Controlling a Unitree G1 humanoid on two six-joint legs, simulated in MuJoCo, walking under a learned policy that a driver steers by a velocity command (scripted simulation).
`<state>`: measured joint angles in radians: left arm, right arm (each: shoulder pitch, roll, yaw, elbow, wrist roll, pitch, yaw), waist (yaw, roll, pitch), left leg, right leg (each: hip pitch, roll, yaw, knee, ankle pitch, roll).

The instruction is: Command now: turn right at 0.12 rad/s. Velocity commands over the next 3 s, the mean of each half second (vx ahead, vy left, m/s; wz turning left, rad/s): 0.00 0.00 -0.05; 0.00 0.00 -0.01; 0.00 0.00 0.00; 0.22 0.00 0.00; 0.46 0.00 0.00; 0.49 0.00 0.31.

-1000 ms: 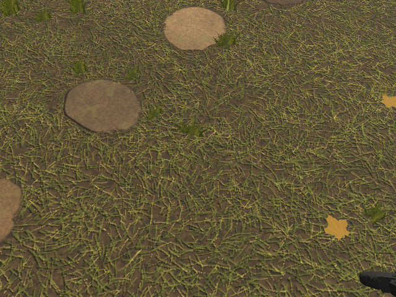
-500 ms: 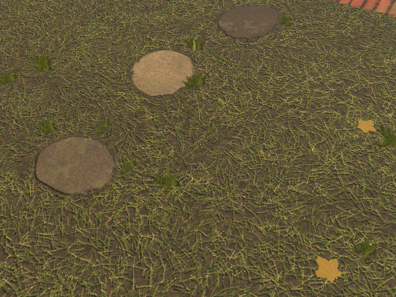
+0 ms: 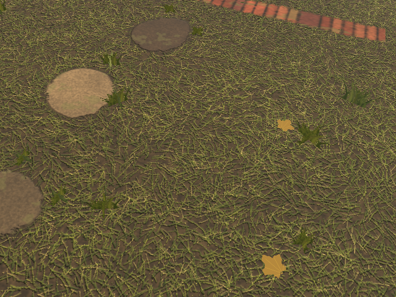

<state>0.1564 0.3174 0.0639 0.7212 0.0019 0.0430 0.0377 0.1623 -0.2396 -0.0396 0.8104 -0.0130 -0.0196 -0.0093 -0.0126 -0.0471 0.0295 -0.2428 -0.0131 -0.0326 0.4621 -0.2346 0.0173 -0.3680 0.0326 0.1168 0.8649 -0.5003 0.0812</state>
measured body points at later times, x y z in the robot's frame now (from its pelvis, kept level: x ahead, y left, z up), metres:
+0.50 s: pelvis +0.00 -0.02 +0.00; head +0.00 -0.02 +0.45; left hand +0.08 +0.23 -0.13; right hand +0.08 -0.30 -0.14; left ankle +0.00 +0.11 -0.74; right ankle -0.03 -0.15 -0.74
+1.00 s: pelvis -0.01 -0.03 +0.00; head +0.00 -0.03 +0.45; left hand +0.03 +0.23 -0.15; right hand +0.03 -0.29 -0.15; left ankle +0.00 +0.11 -0.74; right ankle -0.03 -0.15 -0.74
